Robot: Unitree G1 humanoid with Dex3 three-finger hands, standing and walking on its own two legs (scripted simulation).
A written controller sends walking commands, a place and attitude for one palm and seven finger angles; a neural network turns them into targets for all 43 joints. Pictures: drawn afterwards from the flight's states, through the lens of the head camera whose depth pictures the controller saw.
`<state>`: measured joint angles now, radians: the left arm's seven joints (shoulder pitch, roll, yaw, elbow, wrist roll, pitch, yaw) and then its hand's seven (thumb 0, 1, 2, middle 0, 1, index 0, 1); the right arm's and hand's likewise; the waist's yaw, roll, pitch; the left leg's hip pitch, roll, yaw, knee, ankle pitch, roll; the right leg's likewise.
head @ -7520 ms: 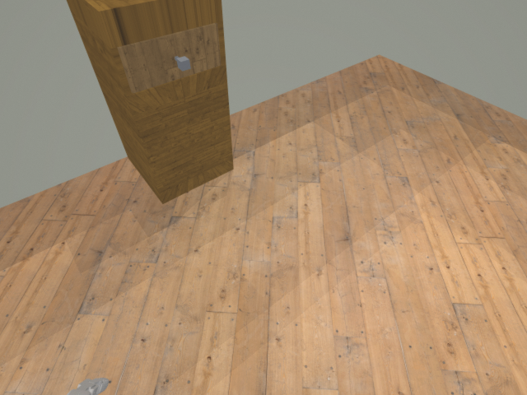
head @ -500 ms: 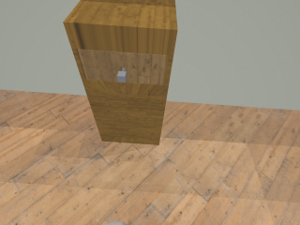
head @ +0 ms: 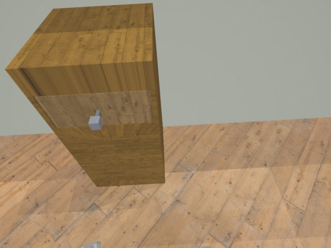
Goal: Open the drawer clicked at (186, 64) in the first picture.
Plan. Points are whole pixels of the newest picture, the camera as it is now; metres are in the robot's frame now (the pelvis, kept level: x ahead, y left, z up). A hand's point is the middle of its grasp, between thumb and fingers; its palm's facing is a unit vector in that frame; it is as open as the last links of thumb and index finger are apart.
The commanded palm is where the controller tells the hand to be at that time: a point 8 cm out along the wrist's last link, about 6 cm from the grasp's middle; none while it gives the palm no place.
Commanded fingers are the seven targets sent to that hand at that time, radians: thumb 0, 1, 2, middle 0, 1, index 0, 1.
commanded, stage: come to a stop and stand still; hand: left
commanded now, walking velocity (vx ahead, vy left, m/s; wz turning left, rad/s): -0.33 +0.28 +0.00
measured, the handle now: (96, 118) +0.54 +0.27 -0.06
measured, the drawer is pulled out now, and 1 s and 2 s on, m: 0.00 0.00 0.00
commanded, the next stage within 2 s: look again from close up in 1.48 s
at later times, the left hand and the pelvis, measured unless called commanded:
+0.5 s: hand out of the picture +0.05 +0.25 -0.18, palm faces +0.11 -0.97 -0.20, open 7.4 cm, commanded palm none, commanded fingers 0.00 0.90 0.90 -0.20 -0.30 -0.20 -0.30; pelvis +0.02 +0.05 +0.01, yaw +2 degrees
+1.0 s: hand out of the picture +0.06 +0.16 -0.15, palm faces -0.02 -0.97 -0.25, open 7.4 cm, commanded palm none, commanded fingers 0.00 0.90 0.90 -0.20 -0.30 -0.20 -0.30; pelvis -0.01 -0.02 +0.01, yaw +0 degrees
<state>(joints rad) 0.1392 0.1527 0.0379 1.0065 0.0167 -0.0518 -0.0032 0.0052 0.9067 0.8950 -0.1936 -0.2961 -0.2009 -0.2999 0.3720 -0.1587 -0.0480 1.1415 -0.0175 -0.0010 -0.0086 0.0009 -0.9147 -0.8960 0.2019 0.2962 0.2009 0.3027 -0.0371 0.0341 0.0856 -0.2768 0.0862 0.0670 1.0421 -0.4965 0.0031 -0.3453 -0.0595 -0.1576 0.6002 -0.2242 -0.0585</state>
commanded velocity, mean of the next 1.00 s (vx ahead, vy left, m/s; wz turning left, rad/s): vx -0.05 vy -0.04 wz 0.00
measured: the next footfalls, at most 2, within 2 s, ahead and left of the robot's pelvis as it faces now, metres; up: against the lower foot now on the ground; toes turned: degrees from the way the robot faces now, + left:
left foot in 0.40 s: +0.05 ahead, +0.16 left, +0.00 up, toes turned +4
right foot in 0.92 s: +0.01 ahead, -0.12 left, +0.00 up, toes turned -4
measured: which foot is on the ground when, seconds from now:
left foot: up 0.00-0.38, down 0.40-0.96, up 0.98-1.00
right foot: down 0.00-0.40, up 0.42-0.90, down 0.92-1.00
